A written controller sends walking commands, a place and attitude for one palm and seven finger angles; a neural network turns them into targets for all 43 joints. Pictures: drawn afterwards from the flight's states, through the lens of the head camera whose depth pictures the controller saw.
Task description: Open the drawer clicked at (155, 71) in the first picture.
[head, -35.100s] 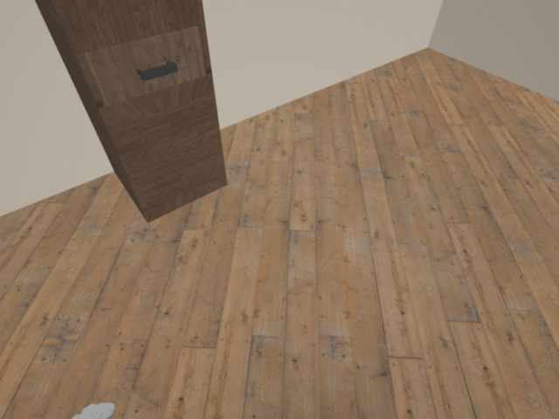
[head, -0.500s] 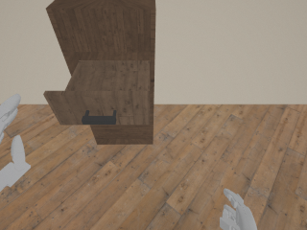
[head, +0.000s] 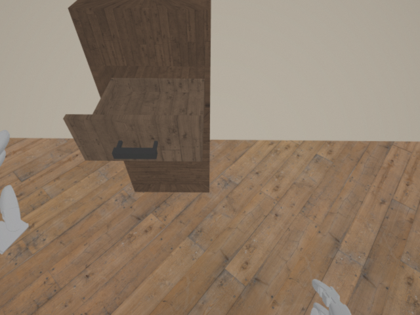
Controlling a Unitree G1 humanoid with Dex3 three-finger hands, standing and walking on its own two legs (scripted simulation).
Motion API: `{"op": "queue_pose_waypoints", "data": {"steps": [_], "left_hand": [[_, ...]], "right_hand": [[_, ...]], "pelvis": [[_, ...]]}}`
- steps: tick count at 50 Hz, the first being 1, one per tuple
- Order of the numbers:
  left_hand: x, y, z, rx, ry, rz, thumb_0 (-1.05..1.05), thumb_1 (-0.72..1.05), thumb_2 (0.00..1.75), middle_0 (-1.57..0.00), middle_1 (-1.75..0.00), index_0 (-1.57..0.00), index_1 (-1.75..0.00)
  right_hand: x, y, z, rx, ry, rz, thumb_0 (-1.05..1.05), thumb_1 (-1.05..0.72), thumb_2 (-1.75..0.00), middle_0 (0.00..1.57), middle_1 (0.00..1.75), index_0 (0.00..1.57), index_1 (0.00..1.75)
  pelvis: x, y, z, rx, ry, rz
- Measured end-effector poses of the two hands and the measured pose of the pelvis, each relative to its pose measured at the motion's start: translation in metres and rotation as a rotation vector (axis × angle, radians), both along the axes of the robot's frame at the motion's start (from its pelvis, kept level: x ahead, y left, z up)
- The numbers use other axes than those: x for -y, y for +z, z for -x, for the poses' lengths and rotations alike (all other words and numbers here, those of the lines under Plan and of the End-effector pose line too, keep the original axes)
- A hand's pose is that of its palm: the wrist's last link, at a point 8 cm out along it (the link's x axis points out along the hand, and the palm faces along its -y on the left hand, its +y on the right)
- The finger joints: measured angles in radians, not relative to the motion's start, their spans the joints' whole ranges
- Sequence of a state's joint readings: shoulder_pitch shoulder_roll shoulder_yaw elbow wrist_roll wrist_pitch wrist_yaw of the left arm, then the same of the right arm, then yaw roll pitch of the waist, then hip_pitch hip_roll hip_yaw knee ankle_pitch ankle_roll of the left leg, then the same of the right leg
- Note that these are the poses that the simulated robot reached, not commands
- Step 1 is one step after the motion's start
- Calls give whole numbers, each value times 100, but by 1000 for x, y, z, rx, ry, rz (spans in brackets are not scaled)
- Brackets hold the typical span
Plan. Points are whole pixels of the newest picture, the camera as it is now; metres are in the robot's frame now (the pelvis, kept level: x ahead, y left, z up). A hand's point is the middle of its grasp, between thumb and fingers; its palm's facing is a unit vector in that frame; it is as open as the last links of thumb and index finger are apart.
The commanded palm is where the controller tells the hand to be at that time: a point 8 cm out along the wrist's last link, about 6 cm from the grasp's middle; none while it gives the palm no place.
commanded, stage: stop stepping back and stand still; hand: left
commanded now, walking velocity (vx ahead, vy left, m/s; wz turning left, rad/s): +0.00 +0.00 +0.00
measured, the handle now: (136, 148) +0.57 +0.25 -0.07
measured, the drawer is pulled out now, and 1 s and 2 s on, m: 0.30 0.30 0.30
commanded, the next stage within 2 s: let the arm hang, fingers relaxed in 0.14 s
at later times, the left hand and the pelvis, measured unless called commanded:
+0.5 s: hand out of the picture +0.11 +0.16 -0.14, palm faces +0.01 -0.97 -0.23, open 7.4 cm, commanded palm none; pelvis +0.00 -0.02 -0.01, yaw +3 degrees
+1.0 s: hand out of the picture +0.01 +0.17 -0.16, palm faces +0.07 -0.97 -0.21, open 7.3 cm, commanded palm none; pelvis +0.01 -0.01 +0.01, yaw +3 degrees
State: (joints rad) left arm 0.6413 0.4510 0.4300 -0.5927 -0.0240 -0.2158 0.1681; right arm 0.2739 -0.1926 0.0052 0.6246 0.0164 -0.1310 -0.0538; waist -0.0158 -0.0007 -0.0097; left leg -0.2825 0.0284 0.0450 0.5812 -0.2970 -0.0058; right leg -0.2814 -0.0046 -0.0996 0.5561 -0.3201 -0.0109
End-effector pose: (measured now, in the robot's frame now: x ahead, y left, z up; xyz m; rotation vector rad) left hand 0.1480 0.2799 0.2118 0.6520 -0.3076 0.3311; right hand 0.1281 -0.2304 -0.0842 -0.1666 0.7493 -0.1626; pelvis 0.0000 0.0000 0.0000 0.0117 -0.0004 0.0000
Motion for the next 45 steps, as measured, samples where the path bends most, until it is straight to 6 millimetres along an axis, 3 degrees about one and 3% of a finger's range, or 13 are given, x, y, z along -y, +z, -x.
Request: {"op": "queue_pose_waypoints", "data": {"steps": [3, 7, 13, 15, 17, 19, 23, 26, 31, 36, 40, 45], "left_hand": [[2, -19, -5, -59, 31, 72, 1, 89, 90, -21, -30, -21, -30], [12, -43, -4, -153, 35, 192, 1, 89, 90, -21, -30, -21, -30], [20, -45, -8, -144, -41, 180, 1, 89, 90, -21, -30, -21, -30], [11, -85, -22, -275, -15, 206, 1, 89, 90, -21, -30, -21, -30], [4, -144, -31, -494, 67, 301, 0, 89, 90, -20, -30, -21, -30], [8, -204, -25, -721, 139, 400, 0, 90, 90, -20, -30, -20, -30], [45, -295, 19, -1098, 189, 532, 1, 91, 90, -20, -30, -20, -29], [78, -329, 69, -1323, 192, 615, 1, 91, 90, -20, -30, -20, -29], [72, -342, 121, -1426, 333, 687, -2, 98, 90, -21, -30, -21, -30], [63, -341, 154, -1533, 417, 691, -1, 96, 90, -20, -30, -21, -29], [59, -338, 165, -1573, 446, 688, 0, 93, 90, -20, -30, -20, -29], [59, -338, 162, -1575, 441, 691, 0, 92, 90, -20, -30, -20, -29]], "right_hand": [[4, -10, -5, -41, 4, -22, 1, -90, -90, 20, 30, 20, 30], [11, -1, -9, -64, -6, -14, 2, -90, -90, 20, 30, 21, 30], [19, 17, -27, -5, 28, 80, 1, -90, -90, 20, 30, 20, 30], [21, 6, -31, -44, 70, 72, 1, -90, -90, 20, 30, 20, 30], [20, -8, -31, -91, 92, 59, 1, -90, -90, 20, 30, 20, 30], [17, -18, -26, -128, 103, 39, 1, -91, -90, 20, 30, 20, 30], [14, -35, -6, -205, 91, -14, 1, -91, -90, 20, 30, 20, 30], [15, -42, 17, -300, 56, -38, 1, -91, -90, 20, 30, 20, 30], [19, -47, 62, -494, 35, -19, 1, -91, -90, 20, 30, 20, 30], [24, -46, 98, -607, -3, -8, 1, -92, -90, 20, 30, 20, 30], [21, -47, 116, -652, -24, -17, 1, -92, -90, 20, 30, 20, 30], [8, -50, 127, -674, -30, -42, 1, -91, -90, 20, 30, 20, 30]], "pelvis": [[3, 0, 4, 11, 12, 23], [5, 7, 0, 7, 4, 9], [2, 4, -8, -7, 19, 29], [-2, 1, -6, -20, 40, 17], [-3, -1, -4, -29, 59, 7], [1, -3, -3, -24, 67, -11], [15, -9, -2, 10, 46, -36], [21, -5, -4, 26, 57, -14], [27, 2, -5, 32, 66, 13], [25, 8, -6, 28, 60, 18], [21, 11, -7, 30, 55, 18], [16, 13, -8, 36, 50, 15]]}}
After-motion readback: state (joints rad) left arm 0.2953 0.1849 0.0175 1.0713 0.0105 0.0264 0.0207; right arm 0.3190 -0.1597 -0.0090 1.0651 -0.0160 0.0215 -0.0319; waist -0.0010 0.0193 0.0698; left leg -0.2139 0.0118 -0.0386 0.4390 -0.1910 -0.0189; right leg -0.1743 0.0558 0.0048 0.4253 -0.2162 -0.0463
